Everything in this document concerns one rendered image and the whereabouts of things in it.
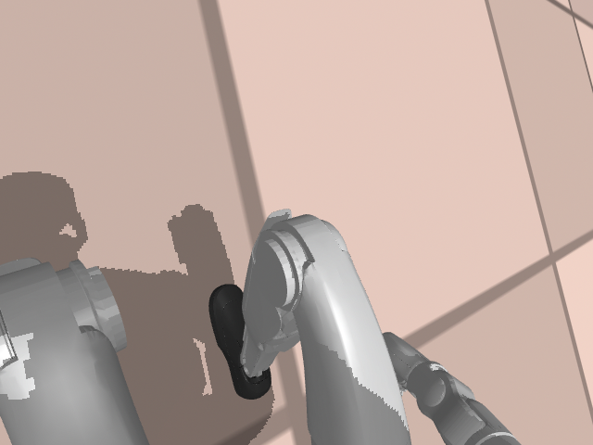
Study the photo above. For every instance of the right robot arm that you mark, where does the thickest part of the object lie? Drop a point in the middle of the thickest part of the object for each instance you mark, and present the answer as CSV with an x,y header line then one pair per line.
x,y
458,417

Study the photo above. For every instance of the right robot hand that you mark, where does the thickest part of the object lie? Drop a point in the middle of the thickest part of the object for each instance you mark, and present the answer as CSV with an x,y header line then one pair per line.
x,y
404,358

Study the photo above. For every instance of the right robot foot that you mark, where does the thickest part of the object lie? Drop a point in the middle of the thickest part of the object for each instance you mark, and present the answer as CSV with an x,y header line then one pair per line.
x,y
226,316

